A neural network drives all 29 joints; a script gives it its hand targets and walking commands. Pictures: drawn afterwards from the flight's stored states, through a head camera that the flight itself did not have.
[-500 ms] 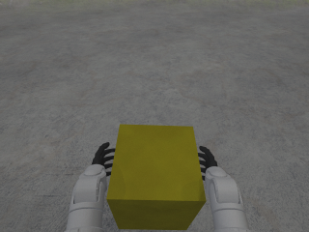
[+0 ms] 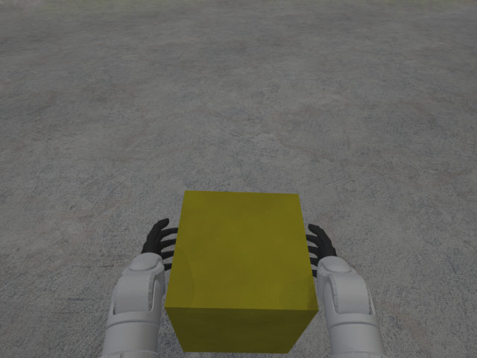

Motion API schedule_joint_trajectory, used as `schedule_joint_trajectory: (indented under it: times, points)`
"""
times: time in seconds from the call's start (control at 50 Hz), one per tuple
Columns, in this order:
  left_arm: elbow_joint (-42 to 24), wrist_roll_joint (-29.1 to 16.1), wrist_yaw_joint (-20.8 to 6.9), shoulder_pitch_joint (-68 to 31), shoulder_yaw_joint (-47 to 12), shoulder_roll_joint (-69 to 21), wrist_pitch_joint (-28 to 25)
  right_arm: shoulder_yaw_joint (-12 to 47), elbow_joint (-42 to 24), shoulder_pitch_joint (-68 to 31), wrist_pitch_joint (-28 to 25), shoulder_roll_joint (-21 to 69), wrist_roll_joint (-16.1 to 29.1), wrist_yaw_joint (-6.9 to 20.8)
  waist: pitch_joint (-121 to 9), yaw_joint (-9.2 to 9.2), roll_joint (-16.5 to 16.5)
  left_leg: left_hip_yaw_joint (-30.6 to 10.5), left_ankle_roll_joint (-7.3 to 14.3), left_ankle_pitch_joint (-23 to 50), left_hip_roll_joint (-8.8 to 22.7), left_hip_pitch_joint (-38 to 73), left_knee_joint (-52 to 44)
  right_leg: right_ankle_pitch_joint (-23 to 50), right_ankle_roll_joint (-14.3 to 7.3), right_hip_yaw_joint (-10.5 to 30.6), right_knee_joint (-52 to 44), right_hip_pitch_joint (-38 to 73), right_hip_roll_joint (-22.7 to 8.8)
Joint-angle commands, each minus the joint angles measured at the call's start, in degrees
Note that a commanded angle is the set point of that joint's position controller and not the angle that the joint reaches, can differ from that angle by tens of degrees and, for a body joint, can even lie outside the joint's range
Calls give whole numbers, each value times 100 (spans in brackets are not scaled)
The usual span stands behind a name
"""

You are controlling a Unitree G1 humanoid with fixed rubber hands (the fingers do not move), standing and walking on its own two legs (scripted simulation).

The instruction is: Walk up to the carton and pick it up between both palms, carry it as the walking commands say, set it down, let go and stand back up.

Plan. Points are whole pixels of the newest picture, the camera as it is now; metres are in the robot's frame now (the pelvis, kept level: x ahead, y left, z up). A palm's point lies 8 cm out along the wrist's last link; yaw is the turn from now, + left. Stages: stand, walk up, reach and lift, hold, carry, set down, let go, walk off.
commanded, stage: hold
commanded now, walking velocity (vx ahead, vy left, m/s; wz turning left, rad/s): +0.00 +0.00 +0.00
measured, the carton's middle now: (238, 275) +0.29 +0.00 -0.02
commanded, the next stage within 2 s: carry in 0.32 s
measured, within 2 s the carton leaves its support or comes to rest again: neither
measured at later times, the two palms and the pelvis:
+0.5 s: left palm (155, 262) +0.27 +0.14 +0.05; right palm (333, 270) +0.26 -0.15 +0.04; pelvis -0.02 +0.00 -0.02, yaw -4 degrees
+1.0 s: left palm out of the picture +0.11 +0.12 +0.07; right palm out of the picture +0.06 -0.17 +0.06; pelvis -0.15 +0.02 -0.03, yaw -11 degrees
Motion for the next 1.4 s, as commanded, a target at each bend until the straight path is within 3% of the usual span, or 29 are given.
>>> schedule_joint_trajectory:
  times: [0.0,0.28,0.3,0.36,0.4,0.44,0.5,0.52,0.56,0.64,0.68,0.7,0.72,0.74,0.78,0.84,0.94,0.96,0.98,1.0,1.02,1.06,1.1,1.24,1.28,1.3,1.32,1.34,1.38]
  points:
    - [-485,-1434,-1432,-3074,-3489,-5319,-182,3480,-930,-3635,-484,5314,1662,1284,-1793,21,-161,256,133,756,-196,-114,-448,872,69,-113,-344,778,83]
    - [-475,-1428,-1454,-3108,-3488,-5318,-179,3470,-906,-3639,-487,5327,1657,1287,-1805,10,-153,268,127,763,-197,-136,-443,894,64,-109,-344,800,82]
    - [-668,-1600,-1492,-3278,-3503,-5203,-170,3697,-1153,-3997,-472,5178,1687,1306,-2195,-40,-462,344,187,928,692,-303,586,1851,-184,368,128,-435,-1088]
    - [-1017,-1813,-1397,-3155,-3844,-5264,80,3839,-1236,-3542,-254,5272,1853,1217,-2772,-100,-368,371,397,1817,794,-145,834,3039,-309,412,926,-896,-1104]
    - [-1539,-2041,-1295,-3098,-4065,-5297,308,3995,-1615,-3396,-48,5319,2068,1120,-2929,-119,111,46,661,3181,1253,127,1036,2400,-193,257,1476,-1454,-963]
    - [-1982,-2188,-1199,-3050,-4236,-5217,577,4116,-2019,-3310,204,5260,2198,987,-2922,-143,316,-223,957,3534,1635,-46,988,1346,-120,82,1843,-1810,-753]
    - [-2794,-2532,-1023,-2993,-4475,-5063,1049,4220,-2732,-3448,661,5045,2455,690,-2894,-24,252,85,822,2635,1505,-887,1240,787,-228,107,1320,-1366,-824]
    - [-2861,-2525,-932,-2858,-4420,-4887,1214,4190,-2818,-3430,849,4970,2489,606,-2929,12,-360,457,552,1796,1059,-1274,1691,1319,-348,712,885,-1139,-1187]
    - [-3109,-2493,-704,-2261,-4372,-4956,1512,4471,-3305,-2737,1217,5113,2580,497,-2817,92,-1791,1084,76,-1784,13,-2030,2364,2529,-874,2163,-190,-843,-2116]
    - [-4064,-2543,-352,-1752,-4375,-4984,1972,4758,-4292,-2507,1694,5265,2990,294,-3009,43,-1338,1057,191,-1154,5,-1464,1507,2715,-597,1237,34,-724,-1695]
    - [-4321,-2505,-225,-1540,-4311,-4886,2139,4720,-4606,-2366,1863,5170,3091,248,-3078,0,-1077,995,250,-509,235,-736,556,1874,-313,696,325,-1121,-1337]
    - [-4406,-2501,-158,-1444,-4302,-4843,2216,4666,-4673,-2306,1937,5050,3097,229,-3014,-29,-596,427,441,-230,720,-466,266,1006,-130,478,675,-1613,-1125]
    - [-4509,-2475,-107,-1428,-4311,-4799,2293,4550,-4674,-2214,1987,4872,3061,212,-2798,-80,770,-966,906,349,1895,-451,-345,-694,103,-107,1696,-2413,-561]
    - [-4549,-2446,-68,-1501,-4281,-4769,2369,4504,-4729,-2230,2054,4777,3038,191,-2553,-86,1425,-1409,1461,1403,2850,-826,-476,-1966,163,-812,3290,-2783,-215]
    - [-4557,-2552,-78,-1617,-4368,-4783,2506,4376,-4765,-2073,2169,4787,2875,124,-2204,-26,474,-613,1610,2232,2526,-1501,-255,-1905,192,-733,4681,-2548,-384]
    - [-4539,-2818,-88,-1640,-4598,-4908,2615,4099,-4657,-1823,2216,4728,2697,48,-2257,26,768,271,1218,2778,1976,-1150,191,-1653,242,-943,4019,-2526,-418]
    - [-4457,-2928,-60,-1650,-4627,-4862,2730,3922,-4507,-1671,2290,4599,2554,-33,-2563,11,1222,279,910,1825,1927,-898,181,-1414,189,-1429,1014,-1364,-245]
    - [-4383,-2913,-70,-1579,-4556,-4836,2750,3919,-4448,-1629,2313,4580,2551,-46,-2581,33,1026,451,728,1529,1725,-1068,406,-1076,171,-1320,182,-926,-343]
    - [-4291,-2892,-98,-1506,-4463,-4782,2765,3924,-4375,-1597,2329,4589,2563,-57,-2508,20,462,622,473,921,1453,-1633,956,-769,79,-481,-349,-439,-868]
    - [-4201,-2811,-118,-1521,-4385,-4738,2706,4018,-4572,-1780,2334,4641,2566,-36,-2314,45,-1798,1235,104,-1015,691,-3069,1996,1054,-613,1686,-571,-390,-2535]
    - [-4356,-2906,-136,-1683,-4439,-4923,2653,4106,-4710,-2047,2307,4748,2677,-14,-2178,56,-1969,969,9,-2230,302,-3062,3637,2500,-1186,1788,-604,-905,-2992]
    - [-4681,-2812,-169,-1808,-4487,-4971,2599,4414,-4786,-2320,2271,5132,2892,49,-2078,35,-959,691,50,-1732,366,-2917,4597,2551,-1027,695,-287,-1115,-2477]
    - [-4624,-2669,-171,-1575,-4329,-4971,2567,4544,-4765,-2274,2265,5221,2967,82,-2061,-13,-1013,890,-24,-1246,395,-2773,4229,2266,-742,2,-98,-876,-1926]
    - [-4452,-2401,-34,-987,-4069,-4572,2665,4548,-4718,-1979,2424,4819,3011,49,-2568,57,-1591,1455,99,-1302,31,-1692,898,1723,-733,413,-224,-258,-1933]
    - [-4338,-2395,-8,-925,-4079,-4492,2715,4398,-4505,-1788,2470,4754,2931,70,-2602,32,-1062,1000,133,-476,506,-738,-314,1196,-300,171,171,-851,-1625]
    - [-4251,-2395,9,-918,-4097,-4502,2734,4299,-4433,-1760,2478,4654,2873,82,-2486,33,-251,178,231,-105,1237,-266,-625,453,-97,-123,686,-1541,-1303]
    - [-4535,-2525,-20,-1305,-4328,-4588,2730,4183,-4318,-1741,2412,4653,2815,139,-1974,-28,1468,-1094,712,1281,2465,-712,-668,-1135,217,-976,1530,-2581,-661]
    - [-4580,-2545,-51,-1583,-4369,-4669,2727,4250,-4503,-1910,2406,4760,2890,163,-1766,-66,1361,-923,1136,2357,2772,-1159,-638,-1960,225,-981,3052,-2571,-585]
    - [-4659,-2741,-128,-1934,-4612,-4946,2710,4153,-4614,-1972,2348,4877,2776,166,-1669,-45,612,-188,1306,1816,2257,-1649,-560,-1757,188,-630,4466,-2472,-486]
